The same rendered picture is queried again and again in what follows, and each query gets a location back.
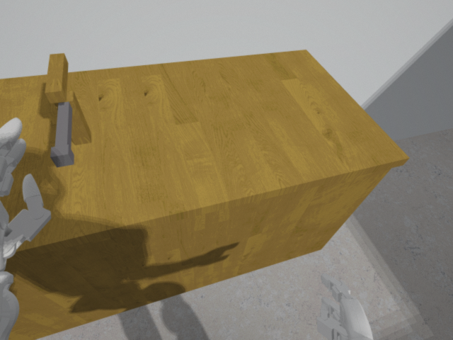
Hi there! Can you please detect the counter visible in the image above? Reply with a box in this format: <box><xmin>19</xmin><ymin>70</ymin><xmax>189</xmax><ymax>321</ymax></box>
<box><xmin>0</xmin><ymin>50</ymin><xmax>409</xmax><ymax>340</ymax></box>

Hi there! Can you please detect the robot left hand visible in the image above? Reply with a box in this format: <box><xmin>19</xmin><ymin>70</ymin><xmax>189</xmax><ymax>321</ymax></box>
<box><xmin>0</xmin><ymin>118</ymin><xmax>51</xmax><ymax>272</ymax></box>

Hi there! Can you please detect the robot right hand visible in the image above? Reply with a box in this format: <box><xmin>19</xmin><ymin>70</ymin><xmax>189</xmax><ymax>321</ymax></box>
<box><xmin>317</xmin><ymin>273</ymin><xmax>374</xmax><ymax>340</ymax></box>

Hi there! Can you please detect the left robot forearm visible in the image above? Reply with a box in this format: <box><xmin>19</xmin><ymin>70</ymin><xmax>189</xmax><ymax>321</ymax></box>
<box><xmin>0</xmin><ymin>271</ymin><xmax>19</xmax><ymax>340</ymax></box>

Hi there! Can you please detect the tap lever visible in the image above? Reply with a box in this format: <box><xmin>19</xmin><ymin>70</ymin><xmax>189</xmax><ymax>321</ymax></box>
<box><xmin>50</xmin><ymin>102</ymin><xmax>74</xmax><ymax>167</ymax></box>

